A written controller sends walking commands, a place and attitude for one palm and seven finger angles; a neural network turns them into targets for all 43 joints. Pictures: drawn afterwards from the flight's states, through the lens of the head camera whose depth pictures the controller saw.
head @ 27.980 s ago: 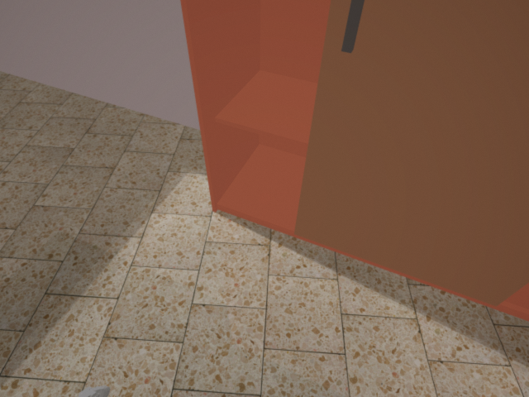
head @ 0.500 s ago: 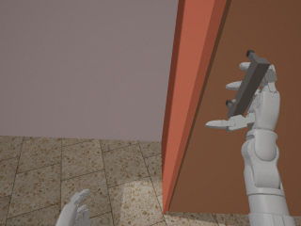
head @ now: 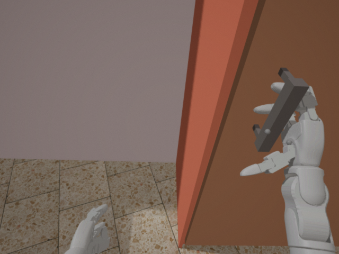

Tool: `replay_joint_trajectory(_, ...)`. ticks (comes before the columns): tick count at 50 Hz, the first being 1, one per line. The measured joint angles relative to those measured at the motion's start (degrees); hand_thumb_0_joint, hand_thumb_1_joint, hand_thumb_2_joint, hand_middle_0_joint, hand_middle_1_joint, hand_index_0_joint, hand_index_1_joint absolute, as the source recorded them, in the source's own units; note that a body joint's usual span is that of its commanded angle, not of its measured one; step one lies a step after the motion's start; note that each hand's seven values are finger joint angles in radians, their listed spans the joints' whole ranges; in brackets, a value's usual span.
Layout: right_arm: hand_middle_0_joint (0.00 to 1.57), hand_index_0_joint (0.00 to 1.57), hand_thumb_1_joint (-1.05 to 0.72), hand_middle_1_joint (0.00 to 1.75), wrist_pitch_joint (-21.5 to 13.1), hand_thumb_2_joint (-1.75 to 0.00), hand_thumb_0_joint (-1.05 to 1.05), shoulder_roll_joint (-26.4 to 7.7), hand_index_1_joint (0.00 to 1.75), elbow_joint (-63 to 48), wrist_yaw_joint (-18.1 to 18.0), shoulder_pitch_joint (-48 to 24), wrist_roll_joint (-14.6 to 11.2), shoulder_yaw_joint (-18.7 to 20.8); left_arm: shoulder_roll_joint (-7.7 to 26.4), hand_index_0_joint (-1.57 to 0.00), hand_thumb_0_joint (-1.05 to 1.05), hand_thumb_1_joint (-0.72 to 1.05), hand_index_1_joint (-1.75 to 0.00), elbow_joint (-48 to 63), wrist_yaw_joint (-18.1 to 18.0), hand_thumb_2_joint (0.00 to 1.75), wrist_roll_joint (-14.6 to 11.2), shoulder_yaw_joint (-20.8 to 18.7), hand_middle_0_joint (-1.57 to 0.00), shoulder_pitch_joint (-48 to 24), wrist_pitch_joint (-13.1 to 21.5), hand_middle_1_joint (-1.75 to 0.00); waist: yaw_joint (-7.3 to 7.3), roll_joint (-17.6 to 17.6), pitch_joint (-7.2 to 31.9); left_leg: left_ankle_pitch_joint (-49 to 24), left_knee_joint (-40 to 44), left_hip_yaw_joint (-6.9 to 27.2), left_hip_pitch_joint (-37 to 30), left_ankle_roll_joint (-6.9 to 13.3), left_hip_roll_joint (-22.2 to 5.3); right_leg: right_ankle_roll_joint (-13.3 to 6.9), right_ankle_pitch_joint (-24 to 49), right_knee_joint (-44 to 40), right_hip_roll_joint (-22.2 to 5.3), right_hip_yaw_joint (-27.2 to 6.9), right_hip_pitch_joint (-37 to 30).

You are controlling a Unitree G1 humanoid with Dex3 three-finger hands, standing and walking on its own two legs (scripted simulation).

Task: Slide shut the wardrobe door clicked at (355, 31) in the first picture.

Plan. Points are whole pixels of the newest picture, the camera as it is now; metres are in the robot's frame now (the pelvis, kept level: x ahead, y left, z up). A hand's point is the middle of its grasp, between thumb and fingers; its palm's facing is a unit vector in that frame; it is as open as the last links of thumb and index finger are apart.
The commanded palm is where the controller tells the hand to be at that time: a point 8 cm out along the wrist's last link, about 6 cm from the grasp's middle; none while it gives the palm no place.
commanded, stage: slip the hand off the handle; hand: right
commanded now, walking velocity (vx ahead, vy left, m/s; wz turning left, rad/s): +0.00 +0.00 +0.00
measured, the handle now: (272, 111) +0.33 -0.18 +0.23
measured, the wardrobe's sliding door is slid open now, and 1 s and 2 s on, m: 0.01 0.01 0.01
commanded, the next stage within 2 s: draw the hand back to the body in 1.02 s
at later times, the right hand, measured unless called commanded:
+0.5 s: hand (308, 140) +0.28 -0.23 +0.21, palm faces +0.18 +0.98 -0.07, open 14.7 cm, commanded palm +0.23 -0.27 +0.21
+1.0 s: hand (328, 181) +0.20 -0.23 +0.21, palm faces +0.20 +0.97 -0.11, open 14.7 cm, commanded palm +0.15 -0.27 +0.21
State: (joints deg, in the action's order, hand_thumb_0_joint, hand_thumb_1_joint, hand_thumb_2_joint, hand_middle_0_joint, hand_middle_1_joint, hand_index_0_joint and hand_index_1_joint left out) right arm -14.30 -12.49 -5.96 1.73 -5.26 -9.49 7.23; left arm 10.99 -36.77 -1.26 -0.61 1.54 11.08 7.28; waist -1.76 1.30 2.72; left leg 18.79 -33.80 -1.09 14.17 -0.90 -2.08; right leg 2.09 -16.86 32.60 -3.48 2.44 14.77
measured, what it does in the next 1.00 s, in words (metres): stands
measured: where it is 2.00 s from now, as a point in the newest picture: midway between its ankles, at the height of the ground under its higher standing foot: outside the picture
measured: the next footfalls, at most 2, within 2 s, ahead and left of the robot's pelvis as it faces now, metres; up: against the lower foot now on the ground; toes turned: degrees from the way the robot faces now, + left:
none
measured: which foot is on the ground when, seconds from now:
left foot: down 0.00-1.00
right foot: down 0.00-1.00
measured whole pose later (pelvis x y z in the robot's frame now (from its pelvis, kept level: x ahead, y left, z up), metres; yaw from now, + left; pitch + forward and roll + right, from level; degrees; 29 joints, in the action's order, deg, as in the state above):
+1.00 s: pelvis -0.01 -0.01 +0.00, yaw -2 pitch -2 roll +1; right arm -13.5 -15.2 -19.8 9.4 12.5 -16.4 16.3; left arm 12.0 -36.2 -3.3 -0.9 3.3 11.4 13.4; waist -4.4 1.8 2.8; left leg 19.1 -34.9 -2.7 13.6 -1.7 -2.8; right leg 1.3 -18.0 36.4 -2.8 0.6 16.3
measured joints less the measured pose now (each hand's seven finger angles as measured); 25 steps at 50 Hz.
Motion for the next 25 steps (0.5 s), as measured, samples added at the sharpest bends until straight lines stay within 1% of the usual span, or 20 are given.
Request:
replay_joint_trajectory(3,0.47,0.21,0.56,1.25,0.34,-0.2,-0.01,-0.4,1.12,0.51,0.59,0.58,-0.96,1.7,-0.14,-0.2,0.01,0.9,-0.3,0.24,-0.27,0.9,-0.18,0.22,-0.21,-0.08,-0.93,-0.3,0.1,0.07,0.22,0.05,0.05,0.01,-0.26,0.02,0.09,0.04,-0.11,0.05,-0.09,0.0,-0.23)
replay_joint_trajectory(7,0.43,0.23,0.56,1.23,0.36,-0.2,-0.01,-1.3,1.13,2.69,0.8,0.52,-1.64,5.4,0.25,-0.2,0.01,0.9,-0.3,0.02,-0.82,0.9,-0.39,0.11,-0.21,0.36,-1.47,-0.3,-0.16,-0.06,0.15,-0.01,-0.01,-0.27,-0.22,0.11,0.23,0.12,-0.1,0.4,-0.23,-0.3,0.06)
replay_joint_trajectory(10,0.38,0.24,0.56,1.21,-0.71,-0.2,-0.01,-2.47,1.14,5.11,1.4,-0.39,-1.66,8.03,1.0,-0.2,0.01,0.9,-0.3,-0.47,-1.24,0.9,-0.49,-0.2,-0.21,0.96,-0.95,-0.3,-0.46,-0.1,-0.08,-0.07,-0.3,-0.63,0.23,0.15,0.27,0.14,-0.12,1.04,-0.28,-0.7,0.85)
replay_joint_trajectory(12,0.35,0.24,0.56,1.19,-1.77,-0.2,-0.01,-3.17,1.14,6.55,2.42,-1.28,-1.99,9.27,1.58,-0.2,0.01,0.9,-0.3,-0.95,-1.54,0.9,-0.55,-0.42,-0.21,1.36,-0.33,-0.3,-0.62,-0.12,-0.28,-0.1,-0.56,-0.87,0.65,0.14,0.25,0.1,-0.13,1.56,-0.25,-0.98,1.5)
replay_joint_trajectory(16,0.3,0.25,0.56,1.17,-3.68,-0.2,-0.02,-4.25,1.15,9.43,5.28,-3.8,-3.1,10.18,2.61,-0.2,0.01,0.9,-0.3,-2.03,-2.45,0.9,-0.95,-0.67,-0.21,1.91,0.84,-0.3,-0.59,-0.17,-0.6,-0.19,-1.05,-1.3,1.57,0.05,0.12,-0.04,-0.13,2.53,-0.12,-1.48,2.86)
replay_joint_trajectory(18,0.3,0.25,0.56,1.18,-4.29,-0.2,-0.01,-4.66,1.15,10.92,6.73,-5.04,-3.84,10.6,2.91,-0.2,0.01,0.9,-0.3,-2.48,-2.95,0.9,-1.1,-0.72,-0.2,1.98,1.18,-0.3,-0.42,-0.23,-0.74,-0.3,-1.22,-1.37,2.03,-0.02,0.05,-0.13,-0.07,2.84,-0.04,-1.58,3.43)
replay_joint_trajectory(21,0.31,0.25,0.56,1.2,-4.12,-0.2,-0.02,-4.92,1.15,11.05,7.95,-5.2,-4.84,11.27,3.04,-0.2,0.01,0.91,-0.3,-2.5,-3.22,0.9,-1.22,-0.81,-0.2,2.28,1.65,-0.3,-0.16,-0.32,-0.63,-0.54,-1.26,-1.15,2.55,-0.14,-0.03,-0.27,0.07,2.92,0.03,-1.38,3.87)
replay_joint_trajectory(25,0.3,0.25,0.56,1.19,-2.95,-0.2,-0.01,-4.79,1.15,9.34,8.16,-2.8,-5.37,11.71,2.91,-0.2,0.01,0.91,-0.3,-1.74,-3.0,0.9,-1.25,-0.8,-0.2,2.75,2.42,-0.3,0.25,-0.11,-0.07,-0.7,-1.2,-0.51,2.76,-0.39,-0.11,-0.51,-0.02,2.87,0.1,-0.74,3.82)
